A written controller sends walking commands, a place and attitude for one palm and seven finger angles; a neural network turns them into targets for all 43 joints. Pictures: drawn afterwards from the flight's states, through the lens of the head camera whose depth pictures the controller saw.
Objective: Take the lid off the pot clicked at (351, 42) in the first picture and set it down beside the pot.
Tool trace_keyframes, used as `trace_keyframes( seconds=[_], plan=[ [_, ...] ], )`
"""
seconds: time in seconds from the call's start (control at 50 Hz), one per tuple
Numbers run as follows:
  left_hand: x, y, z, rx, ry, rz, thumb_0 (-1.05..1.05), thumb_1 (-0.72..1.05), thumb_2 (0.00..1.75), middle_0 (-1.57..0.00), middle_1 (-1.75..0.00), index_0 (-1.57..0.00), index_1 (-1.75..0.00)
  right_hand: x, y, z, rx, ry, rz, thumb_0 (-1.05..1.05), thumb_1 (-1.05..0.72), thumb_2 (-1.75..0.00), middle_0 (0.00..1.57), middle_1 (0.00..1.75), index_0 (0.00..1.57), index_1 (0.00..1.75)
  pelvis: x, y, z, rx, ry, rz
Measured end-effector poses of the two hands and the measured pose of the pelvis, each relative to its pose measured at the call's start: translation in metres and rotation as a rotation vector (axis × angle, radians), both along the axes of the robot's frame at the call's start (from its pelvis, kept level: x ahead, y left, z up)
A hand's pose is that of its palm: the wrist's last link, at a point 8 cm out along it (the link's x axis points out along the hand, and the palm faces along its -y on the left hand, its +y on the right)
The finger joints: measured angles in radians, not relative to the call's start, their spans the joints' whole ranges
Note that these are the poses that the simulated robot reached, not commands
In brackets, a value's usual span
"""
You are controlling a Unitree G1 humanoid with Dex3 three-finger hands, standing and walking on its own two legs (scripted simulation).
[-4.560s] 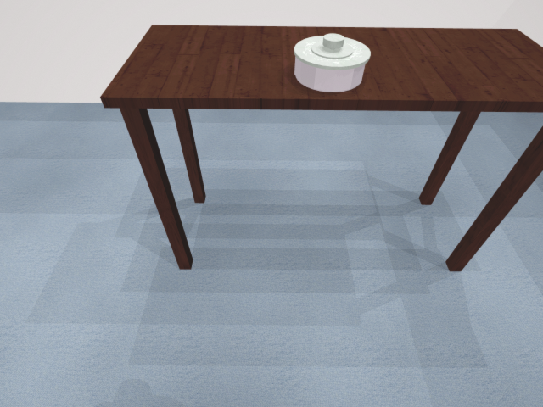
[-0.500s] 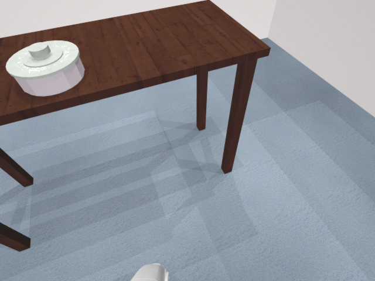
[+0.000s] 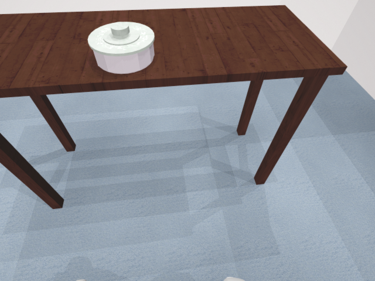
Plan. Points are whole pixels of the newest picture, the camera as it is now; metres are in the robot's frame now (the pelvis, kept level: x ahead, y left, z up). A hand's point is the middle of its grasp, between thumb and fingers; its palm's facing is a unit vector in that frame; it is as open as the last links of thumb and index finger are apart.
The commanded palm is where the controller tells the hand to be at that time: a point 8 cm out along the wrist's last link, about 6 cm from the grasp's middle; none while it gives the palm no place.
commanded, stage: turn to face it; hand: left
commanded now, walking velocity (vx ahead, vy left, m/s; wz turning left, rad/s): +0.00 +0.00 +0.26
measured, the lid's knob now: (120, 28) +0.74 +0.24 +0.16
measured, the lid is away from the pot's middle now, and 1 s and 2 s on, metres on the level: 0.00 0.00 0.00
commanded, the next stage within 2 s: take the last steps up to it in 0.14 s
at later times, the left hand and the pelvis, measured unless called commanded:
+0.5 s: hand out of the picture -0.04 +0.17 -0.16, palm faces +0.25 -0.94 -0.22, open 7.3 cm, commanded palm none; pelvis +0.01 -0.01 +0.01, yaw +10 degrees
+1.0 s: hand (99, 253) +0.20 +0.24 -0.17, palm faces +0.13 -0.97 -0.18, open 7.4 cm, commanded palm none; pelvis +0.15 +0.05 -0.01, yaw +8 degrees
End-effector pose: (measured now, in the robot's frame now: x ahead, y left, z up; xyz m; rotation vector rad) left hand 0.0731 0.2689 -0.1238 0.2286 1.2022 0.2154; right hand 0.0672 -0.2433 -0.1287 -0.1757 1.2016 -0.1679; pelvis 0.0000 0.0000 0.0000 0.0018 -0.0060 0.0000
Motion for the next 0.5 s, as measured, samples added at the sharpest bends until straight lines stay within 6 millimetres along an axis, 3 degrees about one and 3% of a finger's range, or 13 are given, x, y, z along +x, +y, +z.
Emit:
trace_keyframes(
  seconds=[0.14,0.3,0.4,0.5],
  plan=[
    [-0.003,-0.035,0.007,0.028,-0.059,0.014,0.0,0.91,0.9,-0.2,-0.3,-0.2,-0.3,-0.015,-0.019,-0.031,0.06,0.066,-0.003,0.01,-0.9,-0.9,0.2,0.3,0.2,0.3,-0.001,-0.024,-0.01,0.018,-0.007,0.047],
    [-0.045,-0.062,0.012,-0.014,-0.024,0.109,0.0,0.9,0.9,-0.2,-0.3,-0.2,-0.3,-0.012,-0.032,-0.023,0.055,0.115,0.057,0.01,-0.91,-0.9,0.2,0.3,0.2,0.3,-0.003,-0.033,0.002,0.033,-0.017,0.124],
    [-0.079,-0.064,0.005,-0.049,0.023,0.179,0.0,0.91,0.9,-0.21,-0.3,-0.2,-0.3,0.002,-0.027,-0.014,0.033,0.125,0.115,0.01,-0.91,-0.9,0.2,0.3,0.2,0.3,0.001,-0.029,0.005,0.025,-0.01,0.154],
    [-0.125,-0.056,-0.006,-0.095,0.126,0.251,0.0,0.91,0.9,-0.21,-0.3,-0.2,-0.3,0.036,-0.003,-0.003,0.013,0.079,0.178,0.01,-0.91,-0.9,0.2,0.3,0.19,0.3,0.009,-0.011,0.006,0.01,0.001,0.166]
  ],
)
